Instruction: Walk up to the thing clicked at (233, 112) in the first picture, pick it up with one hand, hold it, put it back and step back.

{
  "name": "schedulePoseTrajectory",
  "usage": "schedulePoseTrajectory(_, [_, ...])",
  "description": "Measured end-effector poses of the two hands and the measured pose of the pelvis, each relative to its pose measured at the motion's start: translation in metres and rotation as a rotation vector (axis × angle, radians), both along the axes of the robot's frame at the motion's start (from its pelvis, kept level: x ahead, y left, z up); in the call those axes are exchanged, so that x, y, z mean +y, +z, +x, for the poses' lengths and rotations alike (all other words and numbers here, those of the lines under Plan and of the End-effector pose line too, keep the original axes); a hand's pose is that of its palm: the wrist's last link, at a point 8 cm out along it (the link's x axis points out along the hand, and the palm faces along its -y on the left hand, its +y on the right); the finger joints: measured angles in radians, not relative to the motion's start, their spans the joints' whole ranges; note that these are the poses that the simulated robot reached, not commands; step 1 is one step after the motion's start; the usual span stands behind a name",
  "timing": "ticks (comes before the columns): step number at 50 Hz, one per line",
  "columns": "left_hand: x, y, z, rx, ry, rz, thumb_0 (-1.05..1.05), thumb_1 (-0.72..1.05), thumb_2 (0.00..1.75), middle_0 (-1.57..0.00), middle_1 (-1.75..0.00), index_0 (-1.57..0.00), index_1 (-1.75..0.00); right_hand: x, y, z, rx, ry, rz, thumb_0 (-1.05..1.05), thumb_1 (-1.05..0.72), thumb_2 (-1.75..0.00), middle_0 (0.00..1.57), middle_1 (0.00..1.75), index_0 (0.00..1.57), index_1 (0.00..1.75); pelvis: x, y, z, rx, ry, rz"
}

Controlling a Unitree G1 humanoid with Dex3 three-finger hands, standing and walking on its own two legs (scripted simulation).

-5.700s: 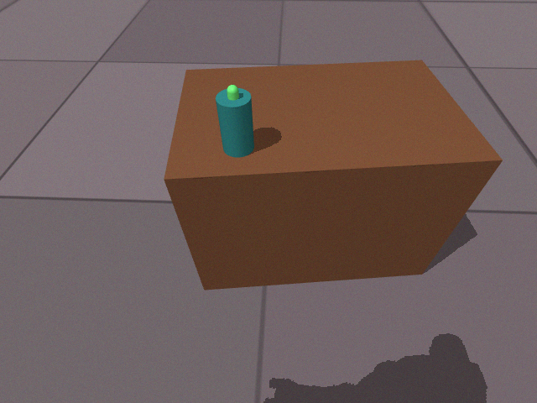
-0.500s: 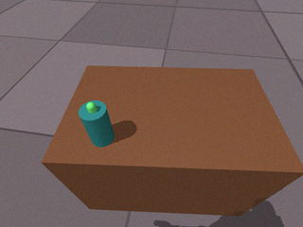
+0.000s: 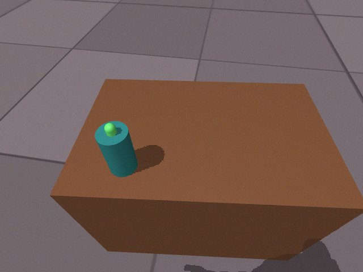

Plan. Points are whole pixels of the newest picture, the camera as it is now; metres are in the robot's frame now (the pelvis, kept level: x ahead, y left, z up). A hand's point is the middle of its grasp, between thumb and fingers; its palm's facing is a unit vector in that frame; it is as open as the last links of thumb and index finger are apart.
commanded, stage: stand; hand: left
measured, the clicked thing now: (117, 147) +0.45 +0.23 -0.04
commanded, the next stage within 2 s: rise first in 0.30 s
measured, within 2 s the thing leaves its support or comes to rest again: neither
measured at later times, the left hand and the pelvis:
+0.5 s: hand out of the picture +0.10 +0.25 -0.15, palm faces +0.06 -0.94 -0.32, open 8.1 cm; pelvis -0.01 +0.00 +0.00, yaw +0 degrees
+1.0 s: hand (81, 247) +0.19 +0.26 -0.07, palm faces +0.25 -0.91 -0.33, open 16.9 cm; pelvis +0.01 +0.00 -0.01, yaw +0 degrees
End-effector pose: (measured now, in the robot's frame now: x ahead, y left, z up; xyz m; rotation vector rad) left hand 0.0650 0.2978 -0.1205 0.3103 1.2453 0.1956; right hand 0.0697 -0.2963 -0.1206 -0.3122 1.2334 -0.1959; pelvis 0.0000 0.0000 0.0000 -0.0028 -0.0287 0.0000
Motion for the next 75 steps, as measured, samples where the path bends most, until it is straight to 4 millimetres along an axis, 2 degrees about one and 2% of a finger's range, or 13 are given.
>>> schedulePoseTrajectory(21, [0.002, 0.001, 0.001, -0.001, 0.001, 0.002, 0.01, 0.9, 0.9, -0.2, -0.3, -0.2, -0.3, 0.002, -0.001, -0.002, 0.005, -0.003, 0.0, 0.01, -0.9, -0.9, 0.2, 0.3, 0.2, 0.3, 0.002, 0.0, 0.001, -0.001, -0.001, 0.001])
schedulePoseTrajectory(23, [-0.001, 0.002, 0.01, -0.057, 0.021, -0.002, 0.01, 0.88, 0.88, -0.18, -0.28, -0.18, -0.28, 0.005, 0.0, 0.007, -0.062, -0.025, 0.007, 0.01, -0.88, -0.88, 0.19, 0.28, 0.18, 0.28, 0.002, -0.002, -0.002, 0.011, 0.003, 0.0])
schedulePoseTrajectory(29, [-0.009, 0.011, 0.063, -0.302, 0.06, -0.007, 0.01, 0.66, 0.66, -0.11, -0.16, -0.11, -0.16, 0.016, 0.008, 0.057, -0.281, -0.053, 0.012, 0.01, -0.66, -0.66, 0.11, 0.16, 0.11, 0.16, 0.002, -0.008, -0.014, 0.054, 0.001, 0.0])
schedulePoseTrajectory(32, [-0.008, 0.021, 0.08, -0.385, 0.068, 0.001, 0.01, 0.49, 0.51, -0.09, -0.12, -0.09, -0.12, 0.019, 0.014, 0.072, -0.342, -0.066, 0.012, 0.01, -0.49, -0.51, 0.09, 0.12, 0.09, 0.11, 0.002, -0.008, -0.012, 0.072, 0.002, 0.0])
schedulePoseTrajectory(35, [-0.005, 0.032, 0.084, -0.436, 0.077, 0.013, 0.01, 0.32, 0.38, -0.08, -0.1, -0.08, -0.09, 0.02, 0.019, 0.076, -0.364, -0.069, 0.015, 0.01, -0.29, -0.38, 0.08, 0.09, 0.07, 0.09, 0.003, -0.007, -0.006, 0.076, 0.002, -0.001])
schedulePoseTrajectory(41, [0.0, 0.049, 0.081, -0.491, 0.081, 0.043, 0.01, -0.01, 0.2, -0.06, -0.07, -0.06, -0.06, 0.029, 0.022, 0.075, -0.378, -0.057, 0.028, 0.01, 0.06, -0.2, 0.06, 0.06, 0.06, 0.06, 0.004, -0.006, 0.004, 0.064, 0.004, -0.001])
schedulePoseTrajectory(48, [-0.002, 0.073, 0.09, -0.603, 0.059, 0.069, 0.0, -0.34, 0.09, -0.05, -0.06, -0.06, -0.05, 0.047, 0.031, 0.087, -0.454, -0.012, 0.054, 0.0, 0.33, -0.1, 0.06, 0.05, 0.05, 0.05, 0.005, -0.006, 0.01, 0.041, 0.008, -0.002])
schedulePoseTrajectory(53, [-0.002, 0.09, 0.095, -0.672, 0.045, 0.077, 0.0, -0.45, 0.05, -0.05, -0.05, -0.05, -0.05, 0.051, 0.038, 0.094, -0.5, 0.003, 0.068, 0.0, 0.43, -0.07, 0.06, 0.05, 0.06, 0.05, 0.004, -0.006, 0.013, 0.024, 0.008, -0.003])
schedulePoseTrajectory(58, [-0.002, 0.104, 0.094, -0.721, 0.034, 0.081, 0.0, -0.5, 0.03, -0.05, -0.05, -0.05, -0.05, 0.05, 0.037, 0.092, -0.495, 0.003, 0.075, 0.0, 0.48, -0.05, 0.06, 0.05, 0.05, 0.05, 0.004, -0.005, 0.014, 0.013, 0.011, -0.002])
schedulePoseTrajectory(75, [-0.005, 0.141, 0.083, -0.855, -0.012, 0.126, -0.01, -0.54, 0.03, -0.05, -0.05, -0.05, -0.05, 0.042, 0.035, 0.086, -0.491, 0.005, 0.069, -0.01, 0.51, -0.04, 0.06, 0.05, 0.05, 0.05, 0.0, -0.005, 0.006, -0.017, 0.02, -0.001])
